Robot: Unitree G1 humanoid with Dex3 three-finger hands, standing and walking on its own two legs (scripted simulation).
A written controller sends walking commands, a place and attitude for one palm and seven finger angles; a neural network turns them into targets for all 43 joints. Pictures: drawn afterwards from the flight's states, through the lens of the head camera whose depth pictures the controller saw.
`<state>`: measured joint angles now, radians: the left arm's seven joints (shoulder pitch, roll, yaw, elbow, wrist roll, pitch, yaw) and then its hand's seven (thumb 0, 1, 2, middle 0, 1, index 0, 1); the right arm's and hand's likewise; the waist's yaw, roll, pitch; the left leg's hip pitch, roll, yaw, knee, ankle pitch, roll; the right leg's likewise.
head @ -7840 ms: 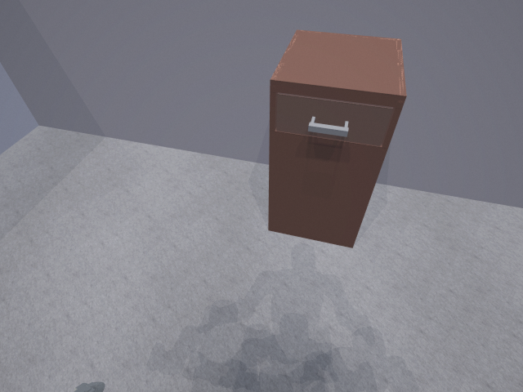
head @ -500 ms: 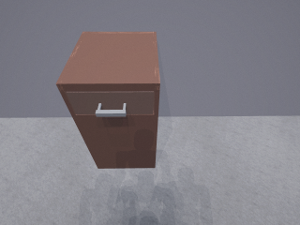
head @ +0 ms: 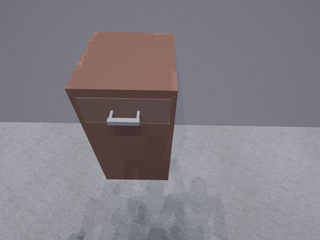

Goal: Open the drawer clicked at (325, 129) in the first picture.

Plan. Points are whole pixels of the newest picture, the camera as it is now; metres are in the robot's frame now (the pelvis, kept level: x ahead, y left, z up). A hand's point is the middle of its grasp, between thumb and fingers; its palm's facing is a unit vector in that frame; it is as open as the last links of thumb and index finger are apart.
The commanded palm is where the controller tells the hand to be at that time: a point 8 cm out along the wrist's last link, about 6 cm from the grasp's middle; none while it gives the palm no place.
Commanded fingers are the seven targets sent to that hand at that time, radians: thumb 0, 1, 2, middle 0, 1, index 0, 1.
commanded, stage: raise the hand with hooked fingers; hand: left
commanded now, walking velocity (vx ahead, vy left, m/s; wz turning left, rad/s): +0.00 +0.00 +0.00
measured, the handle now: (124, 117) +0.56 +0.19 -0.10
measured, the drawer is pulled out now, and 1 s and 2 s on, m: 0.00 0.00 0.00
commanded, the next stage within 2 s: move the hooked fingers above the handle in 1.80 s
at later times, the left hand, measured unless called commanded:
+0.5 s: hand (78, 222) +0.16 +0.21 -0.05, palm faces +0.08 -0.04 -1.00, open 9.6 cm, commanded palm +0.15 +0.21 +0.02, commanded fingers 0.00 0.18 0.59 -0.25 -0.76 -0.25 -0.76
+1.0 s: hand (76, 184) +0.23 +0.22 +0.02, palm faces +0.09 -0.08 -0.99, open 12.5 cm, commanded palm +0.21 +0.22 +0.08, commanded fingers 0.00 -0.41 0.34 -0.29 -1.14 -0.29 -1.14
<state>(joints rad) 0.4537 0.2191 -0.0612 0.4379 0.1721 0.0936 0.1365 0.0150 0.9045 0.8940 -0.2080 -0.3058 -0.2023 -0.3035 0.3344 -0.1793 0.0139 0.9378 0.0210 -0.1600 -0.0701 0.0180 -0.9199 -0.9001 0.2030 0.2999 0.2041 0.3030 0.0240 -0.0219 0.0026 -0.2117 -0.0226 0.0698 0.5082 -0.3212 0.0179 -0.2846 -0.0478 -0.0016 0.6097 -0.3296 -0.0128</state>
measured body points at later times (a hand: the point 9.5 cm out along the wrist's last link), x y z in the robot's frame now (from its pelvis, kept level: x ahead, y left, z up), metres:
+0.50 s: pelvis -0.03 -0.05 -0.05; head +0.02 -0.07 +0.39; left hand +0.16 +0.21 +0.01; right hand +0.23 -0.24 -0.14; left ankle -0.03 +0.10 -0.73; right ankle -0.02 -0.13 -0.73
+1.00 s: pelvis -0.02 -0.02 -0.02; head +0.01 -0.06 +0.43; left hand +0.22 +0.22 +0.07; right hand +0.17 -0.27 -0.13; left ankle -0.03 +0.10 -0.73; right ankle -0.02 -0.13 -0.73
